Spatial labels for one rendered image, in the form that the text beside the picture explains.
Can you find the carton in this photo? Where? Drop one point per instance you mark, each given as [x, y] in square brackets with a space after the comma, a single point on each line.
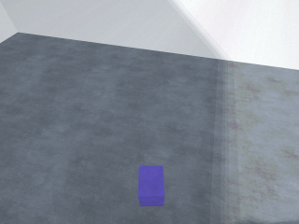
[151, 185]

